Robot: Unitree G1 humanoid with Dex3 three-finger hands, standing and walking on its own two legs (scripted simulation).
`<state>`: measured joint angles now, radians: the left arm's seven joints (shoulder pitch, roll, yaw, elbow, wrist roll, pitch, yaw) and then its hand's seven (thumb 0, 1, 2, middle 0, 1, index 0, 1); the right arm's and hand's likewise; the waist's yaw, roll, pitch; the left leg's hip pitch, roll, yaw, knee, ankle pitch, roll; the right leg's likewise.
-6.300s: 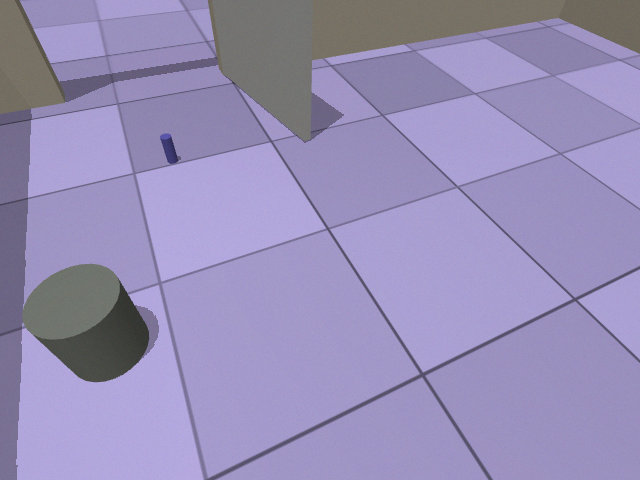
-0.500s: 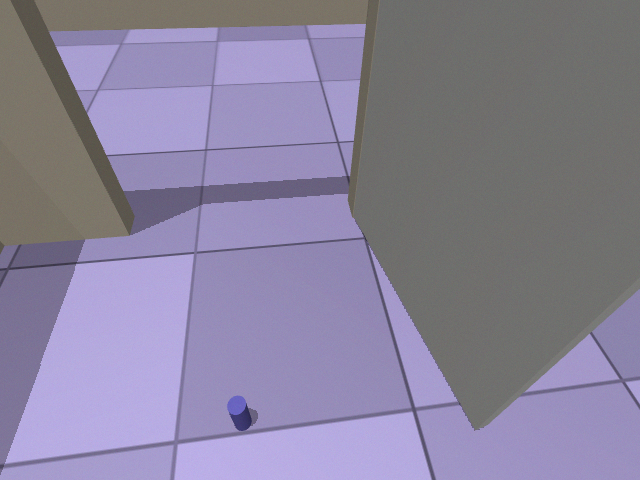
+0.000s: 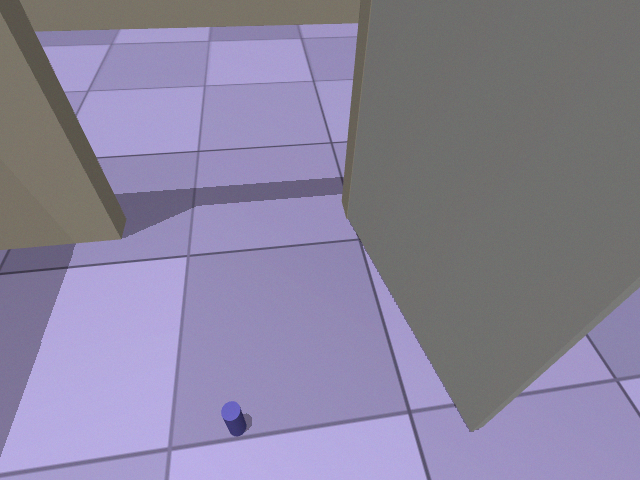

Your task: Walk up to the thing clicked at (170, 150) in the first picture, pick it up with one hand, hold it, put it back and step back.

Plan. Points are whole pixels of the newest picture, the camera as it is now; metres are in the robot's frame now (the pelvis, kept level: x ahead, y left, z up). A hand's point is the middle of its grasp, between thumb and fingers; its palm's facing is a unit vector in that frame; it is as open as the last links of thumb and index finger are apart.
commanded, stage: stand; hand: left
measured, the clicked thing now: (234, 419) +0.41 +0.22 -0.71
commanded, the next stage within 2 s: go down in 1.80 s
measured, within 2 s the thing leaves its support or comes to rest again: neither
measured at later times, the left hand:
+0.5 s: hand out of the picture +0.08 +0.25 -0.16, palm faces -0.02 -0.94 -0.34, open 7.3 cm
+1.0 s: hand out of the picture +0.08 +0.25 -0.16, palm faces -0.02 -0.94 -0.34, open 7.4 cm
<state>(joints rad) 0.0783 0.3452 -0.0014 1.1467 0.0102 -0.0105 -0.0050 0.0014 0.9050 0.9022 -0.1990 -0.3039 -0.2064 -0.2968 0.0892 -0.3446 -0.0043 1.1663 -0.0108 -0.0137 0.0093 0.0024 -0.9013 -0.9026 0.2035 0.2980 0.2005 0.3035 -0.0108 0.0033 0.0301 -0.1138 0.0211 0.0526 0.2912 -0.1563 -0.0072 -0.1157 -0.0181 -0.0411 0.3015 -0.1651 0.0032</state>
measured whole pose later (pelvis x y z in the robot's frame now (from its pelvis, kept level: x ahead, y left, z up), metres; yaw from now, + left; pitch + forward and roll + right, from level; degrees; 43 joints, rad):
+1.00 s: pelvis +0.01 -0.01 +0.00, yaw +0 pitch -2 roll +0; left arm 0.11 0.35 0.00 1.15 0.01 -0.01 0.00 0.00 0.90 0.90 -0.20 -0.30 -0.21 -0.30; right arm 0.11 -0.35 0.00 1.15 -0.01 -0.01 0.01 0.00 -0.90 -0.90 0.20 0.30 0.20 0.30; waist 0.00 0.00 0.03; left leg -0.09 0.03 0.04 0.29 -0.17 -0.02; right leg -0.09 -0.01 -0.05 0.29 -0.18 -0.01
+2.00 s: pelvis +0.00 -0.01 +0.00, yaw +1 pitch +1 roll +0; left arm 0.06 0.32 0.05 1.08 -0.01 -0.02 0.01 0.00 0.83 0.83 -0.16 -0.25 -0.17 -0.24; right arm 0.17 -0.34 0.01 0.97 0.04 -0.03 -0.03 0.00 -0.94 -0.91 0.20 0.30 0.20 0.30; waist -0.01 0.01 0.05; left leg -0.19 0.03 0.02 0.37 -0.19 -0.01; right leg -0.18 -0.01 -0.07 0.37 -0.21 -0.01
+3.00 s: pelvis +0.00 +0.01 -0.10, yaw +1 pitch +17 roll -3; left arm 0.33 0.34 0.24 0.31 0.01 0.25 -0.06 -0.01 -0.56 0.06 -0.09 -0.10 -0.09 -0.09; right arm 0.23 -0.23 -0.01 0.55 0.00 -0.17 -0.07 0.01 -0.88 -0.89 0.20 0.30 0.20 0.30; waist -0.04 0.01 -0.13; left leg -0.92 0.04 -0.01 1.15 -0.54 0.01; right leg -0.87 -0.03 -0.08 1.09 -0.52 0.01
